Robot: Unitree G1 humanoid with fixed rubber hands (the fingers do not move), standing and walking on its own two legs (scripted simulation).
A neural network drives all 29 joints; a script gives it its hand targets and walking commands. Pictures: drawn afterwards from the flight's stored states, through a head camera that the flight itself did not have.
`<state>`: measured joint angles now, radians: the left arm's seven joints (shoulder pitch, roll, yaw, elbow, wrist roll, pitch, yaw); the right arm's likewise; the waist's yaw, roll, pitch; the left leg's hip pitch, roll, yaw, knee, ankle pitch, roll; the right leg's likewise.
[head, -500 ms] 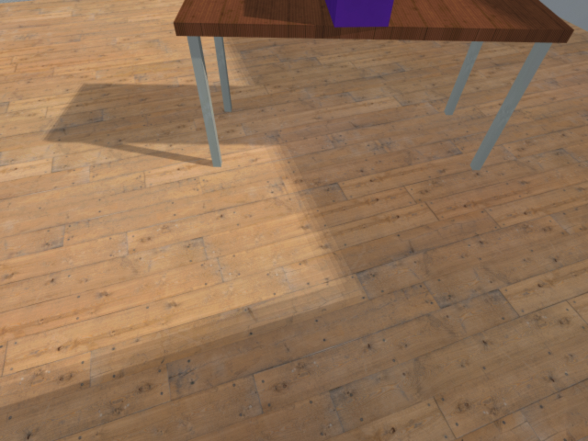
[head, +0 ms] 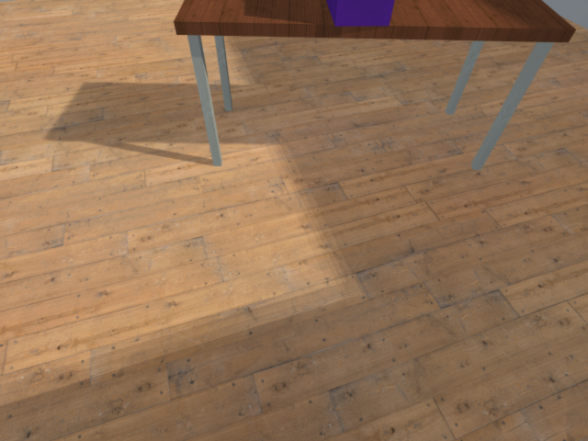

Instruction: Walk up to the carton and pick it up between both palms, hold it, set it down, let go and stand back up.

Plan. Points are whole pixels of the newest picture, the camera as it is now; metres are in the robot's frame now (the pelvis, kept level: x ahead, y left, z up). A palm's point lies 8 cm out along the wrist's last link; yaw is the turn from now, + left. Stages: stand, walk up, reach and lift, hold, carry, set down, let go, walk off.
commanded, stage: walk up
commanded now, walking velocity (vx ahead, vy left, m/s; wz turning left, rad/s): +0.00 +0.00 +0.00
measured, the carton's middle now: out of the picture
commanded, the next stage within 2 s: none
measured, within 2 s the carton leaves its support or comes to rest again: neither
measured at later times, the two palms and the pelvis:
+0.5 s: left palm (188, 411) +0.19 +0.16 -0.16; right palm out of the picture -0.04 -0.32 -0.21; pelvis +0.09 -0.09 -0.06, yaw -7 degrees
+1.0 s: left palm (204, 404) +0.20 +0.14 -0.17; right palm (457, 283) +0.40 -0.32 -0.14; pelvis +0.30 -0.09 -0.03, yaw +1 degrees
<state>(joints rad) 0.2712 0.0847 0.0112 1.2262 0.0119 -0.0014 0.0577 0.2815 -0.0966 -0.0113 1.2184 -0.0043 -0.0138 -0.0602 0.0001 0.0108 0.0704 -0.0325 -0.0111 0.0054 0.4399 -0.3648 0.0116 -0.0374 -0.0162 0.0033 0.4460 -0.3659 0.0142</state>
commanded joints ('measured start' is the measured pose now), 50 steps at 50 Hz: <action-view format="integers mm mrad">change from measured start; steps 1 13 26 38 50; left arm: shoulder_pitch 105 -129 125 192 358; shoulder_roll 85 166 414 290 218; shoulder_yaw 9 33 85 30 -14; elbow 1 -300 -391 -320 -331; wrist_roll -2 39 -23 17 40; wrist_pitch -4 -49 -23 -94 -56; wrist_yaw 6 -60 -11 -31 -68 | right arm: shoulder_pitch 106 244 118 -54 330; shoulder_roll -73 -232 -255 -251 -341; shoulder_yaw -11 -42 9 -12 -78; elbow -4 -77 -270 -409 -375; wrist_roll -1 -80 -36 -43 -66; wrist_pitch -4 -68 -11 -3 -65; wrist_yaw -3 0 80 116 60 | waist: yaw -1 -93 38 18 -109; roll -20 155 -162 -13 238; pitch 43 286 188 219 -181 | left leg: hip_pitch -28 93 -704 -740 194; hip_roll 103 478 106 134 276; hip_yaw -54 -416 -88 -43 -257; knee -47 -237 1020 593 110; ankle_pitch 606 -25 -169 179 48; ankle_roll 27 302 2 -26 106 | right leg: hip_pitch -48 -847 -212 -251 -434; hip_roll -79 -125 -429 -325 -27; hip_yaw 29 105 766 299 -134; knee -43 562 -343 -325 721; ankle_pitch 545 -323 -771 -465 54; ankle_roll -27 5 -206 -223 -97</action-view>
